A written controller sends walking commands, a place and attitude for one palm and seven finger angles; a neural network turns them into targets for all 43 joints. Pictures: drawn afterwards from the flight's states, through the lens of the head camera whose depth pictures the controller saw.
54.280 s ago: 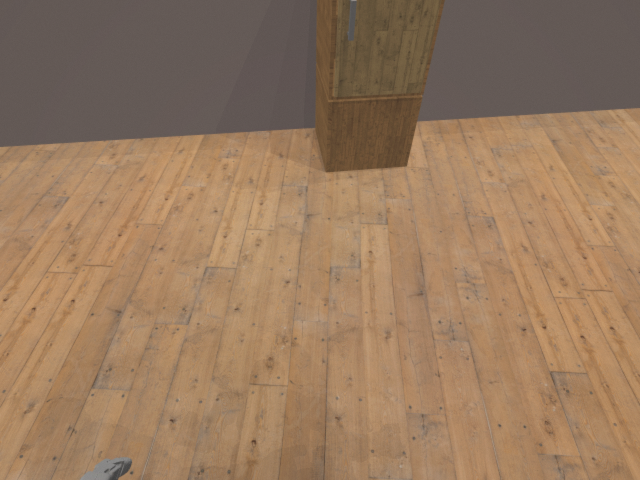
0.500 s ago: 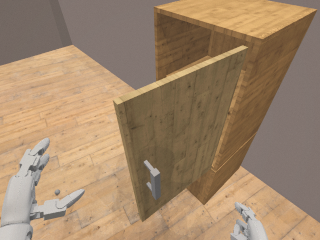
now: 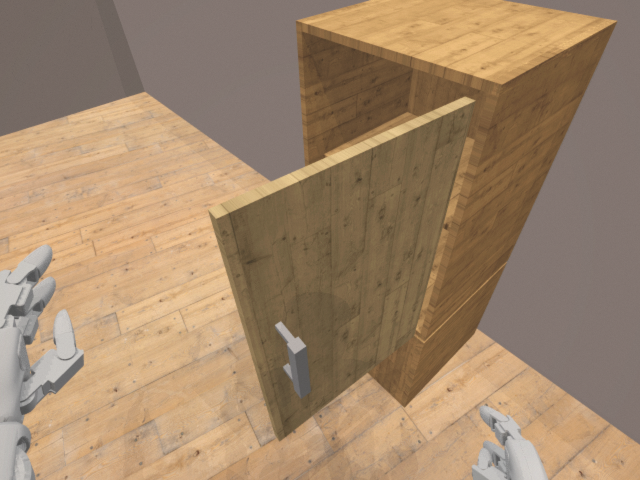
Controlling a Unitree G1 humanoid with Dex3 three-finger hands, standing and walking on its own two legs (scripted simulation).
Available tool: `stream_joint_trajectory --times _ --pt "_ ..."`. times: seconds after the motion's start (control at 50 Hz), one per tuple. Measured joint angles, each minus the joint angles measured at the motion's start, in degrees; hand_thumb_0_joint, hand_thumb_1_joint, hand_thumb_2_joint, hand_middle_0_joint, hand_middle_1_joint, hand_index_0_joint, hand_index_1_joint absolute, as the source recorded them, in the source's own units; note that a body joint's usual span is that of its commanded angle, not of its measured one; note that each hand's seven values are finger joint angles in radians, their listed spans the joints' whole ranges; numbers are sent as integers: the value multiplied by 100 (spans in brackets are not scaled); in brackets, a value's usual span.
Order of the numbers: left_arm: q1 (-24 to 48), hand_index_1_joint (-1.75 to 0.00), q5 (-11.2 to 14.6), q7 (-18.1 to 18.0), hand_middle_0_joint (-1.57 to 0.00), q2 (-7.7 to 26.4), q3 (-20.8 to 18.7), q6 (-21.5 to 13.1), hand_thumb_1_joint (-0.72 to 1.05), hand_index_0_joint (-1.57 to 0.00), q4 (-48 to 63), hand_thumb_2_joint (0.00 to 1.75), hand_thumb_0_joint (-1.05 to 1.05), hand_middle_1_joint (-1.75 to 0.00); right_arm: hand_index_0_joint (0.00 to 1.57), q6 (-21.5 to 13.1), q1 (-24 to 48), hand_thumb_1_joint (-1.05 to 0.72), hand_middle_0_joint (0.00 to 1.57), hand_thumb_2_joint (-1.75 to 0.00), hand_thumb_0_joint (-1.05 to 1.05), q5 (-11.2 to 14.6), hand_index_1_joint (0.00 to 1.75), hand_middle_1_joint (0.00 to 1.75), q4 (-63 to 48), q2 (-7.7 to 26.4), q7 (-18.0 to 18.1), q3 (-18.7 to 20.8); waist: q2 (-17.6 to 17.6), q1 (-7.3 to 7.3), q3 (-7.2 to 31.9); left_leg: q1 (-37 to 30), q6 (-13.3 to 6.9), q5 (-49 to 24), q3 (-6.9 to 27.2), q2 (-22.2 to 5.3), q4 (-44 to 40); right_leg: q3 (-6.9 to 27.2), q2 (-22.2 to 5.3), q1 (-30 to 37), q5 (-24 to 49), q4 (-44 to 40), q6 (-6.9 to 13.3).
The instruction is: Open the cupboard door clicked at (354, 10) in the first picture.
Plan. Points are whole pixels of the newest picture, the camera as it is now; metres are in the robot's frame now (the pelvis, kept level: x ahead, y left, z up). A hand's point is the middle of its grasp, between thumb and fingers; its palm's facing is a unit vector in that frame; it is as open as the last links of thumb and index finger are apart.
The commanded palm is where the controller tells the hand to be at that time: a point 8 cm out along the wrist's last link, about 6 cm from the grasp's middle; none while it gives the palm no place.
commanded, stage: draw the hand back to the body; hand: left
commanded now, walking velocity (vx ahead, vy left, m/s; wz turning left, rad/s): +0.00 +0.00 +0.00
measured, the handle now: (292, 360) +0.29 +0.08 -0.03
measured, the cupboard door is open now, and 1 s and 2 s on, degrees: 86 86 86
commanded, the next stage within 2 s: step back with the hand held close in 0.16 s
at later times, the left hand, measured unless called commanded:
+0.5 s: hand (99, 343) +0.20 +0.24 +0.15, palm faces +0.40 -0.79 -0.47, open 7.4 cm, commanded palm +0.14 +0.28 +0.17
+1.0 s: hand out of the picture +0.11 +0.29 +0.15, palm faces +0.42 -0.76 -0.50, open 7.4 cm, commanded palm +0.05 +0.32 +0.17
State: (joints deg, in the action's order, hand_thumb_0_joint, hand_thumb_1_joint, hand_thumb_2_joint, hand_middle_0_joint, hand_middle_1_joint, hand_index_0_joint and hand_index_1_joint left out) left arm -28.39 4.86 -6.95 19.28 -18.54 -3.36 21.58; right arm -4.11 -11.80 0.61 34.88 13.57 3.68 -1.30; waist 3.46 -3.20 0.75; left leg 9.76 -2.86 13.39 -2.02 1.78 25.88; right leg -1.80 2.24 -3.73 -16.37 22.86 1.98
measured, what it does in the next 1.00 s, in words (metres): shifts its weight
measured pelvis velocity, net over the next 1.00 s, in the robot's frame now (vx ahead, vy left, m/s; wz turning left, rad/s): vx -0.08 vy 0.02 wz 0.02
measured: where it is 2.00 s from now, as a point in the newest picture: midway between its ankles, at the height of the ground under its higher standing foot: outside the picture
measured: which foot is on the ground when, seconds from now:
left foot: down 0.00-1.00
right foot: down 0.00-0.98, up 1.00-1.00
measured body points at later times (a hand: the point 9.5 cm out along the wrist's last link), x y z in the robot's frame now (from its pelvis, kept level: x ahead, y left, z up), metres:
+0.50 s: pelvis -0.01 -0.02 +0.00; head +0.00 -0.04 +0.45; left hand +0.17 +0.28 +0.18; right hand +0.18 -0.26 -0.09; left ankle +0.01 +0.08 -0.74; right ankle -0.04 -0.10 -0.74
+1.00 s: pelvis -0.08 +0.02 -0.01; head -0.08 +0.02 +0.44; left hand +0.08 +0.32 +0.18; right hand +0.09 -0.22 -0.08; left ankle +0.01 +0.08 -0.74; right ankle -0.04 -0.09 -0.74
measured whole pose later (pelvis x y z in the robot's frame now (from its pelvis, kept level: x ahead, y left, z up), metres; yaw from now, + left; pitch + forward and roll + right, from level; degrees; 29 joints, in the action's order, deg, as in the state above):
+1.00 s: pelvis -0.08 +0.02 -0.01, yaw +1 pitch -1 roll -3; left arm -31.9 1.2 -8.9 24.3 -23.5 -9.7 27.1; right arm -1.1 -12.1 0.3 31.6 13.1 5.1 -0.2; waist 2.2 0.2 -1.5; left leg 21.5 -4.5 9.5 -1.4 1.0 30.1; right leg -0.7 4.2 -15.5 -13.7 28.4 -0.1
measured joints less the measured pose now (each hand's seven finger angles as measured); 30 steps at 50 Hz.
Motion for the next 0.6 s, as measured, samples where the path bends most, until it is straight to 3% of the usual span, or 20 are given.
stream_joint_trajectory --times 0.32,0.42,0.6 --pt "103 -30 -13 27 -21 74 -52 -125 89 -21 6 89 2 -30 20 -108 83 -91 20 -90 2 -4 30 30 133 -27 44 24 62 -23 -71 -144 141 -32 76 -120 -71 -57 130 187 52 -150 142" --pt "175 -30 -121 21 -21 204 -318 -381 89 -21 -62 89 2 -30 21 142 219 -91 20 -90 2 -20 30 30 32 -3 21 37 75 96 -85 170 175 -23 105 -209 63 -81 218 -54 145 -189 156" --pt "-322 -30 -136 13 -21 352 -174 -307 89 -21 330 89 2 -30 20 569 294 -91 20 -90 2 41 30 30 -193 83 90 216 -46 292 -187 471 127 -142 -43 -195 68 42 178 -503 183 57 98"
